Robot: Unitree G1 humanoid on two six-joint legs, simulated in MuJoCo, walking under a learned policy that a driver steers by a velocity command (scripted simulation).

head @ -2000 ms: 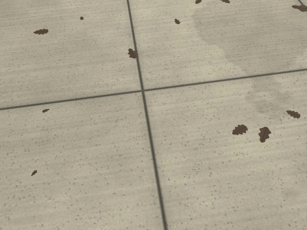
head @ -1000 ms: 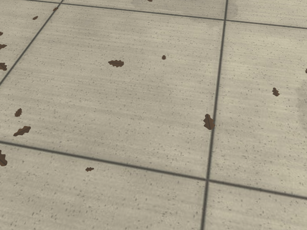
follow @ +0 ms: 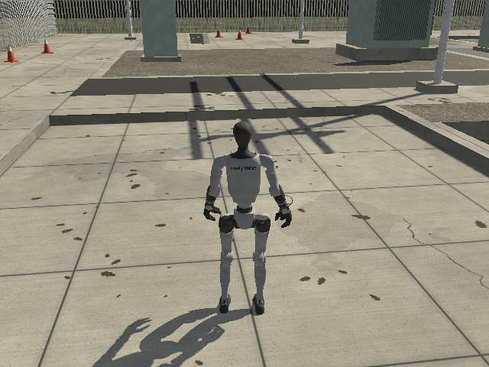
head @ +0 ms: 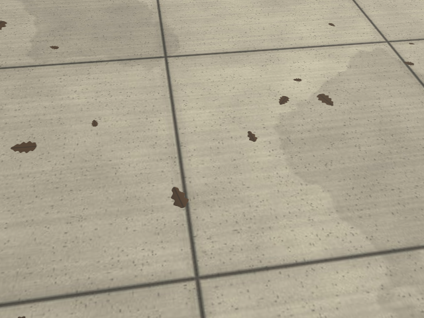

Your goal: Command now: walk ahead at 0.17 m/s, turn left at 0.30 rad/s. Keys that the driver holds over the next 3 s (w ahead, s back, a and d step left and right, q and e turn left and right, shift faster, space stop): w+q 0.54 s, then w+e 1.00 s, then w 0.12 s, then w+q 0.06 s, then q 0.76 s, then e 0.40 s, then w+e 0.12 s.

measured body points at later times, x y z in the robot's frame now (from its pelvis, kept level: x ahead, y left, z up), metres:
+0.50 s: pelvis +0.15 +0.07 -0.01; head +0.20 +0.08 +0.44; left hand +0.04 +0.34 -0.13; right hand +0.46 -0.06 -0.07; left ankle +0.26 +0.22 -0.72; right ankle +0.00 -0.10 -0.73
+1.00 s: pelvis +0.41 +0.19 +0.00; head +0.44 +0.20 +0.45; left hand +0.53 +0.47 -0.10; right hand +0.53 -0.07 -0.11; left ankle +0.26 +0.22 -0.73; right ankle +0.63 +0.10 -0.69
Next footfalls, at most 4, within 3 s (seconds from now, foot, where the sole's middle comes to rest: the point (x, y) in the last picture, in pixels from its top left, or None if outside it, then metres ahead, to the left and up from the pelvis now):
0.54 left None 0.30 0.23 -0.77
1.10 right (170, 274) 0.66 0.14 -0.77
1.54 left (111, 209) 0.92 0.37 -0.77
1.98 right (181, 176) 1.09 0.12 -0.77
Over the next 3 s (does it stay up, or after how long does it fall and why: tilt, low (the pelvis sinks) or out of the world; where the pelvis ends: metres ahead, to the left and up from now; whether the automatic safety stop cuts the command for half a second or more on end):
stays up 1.00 0.29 0.00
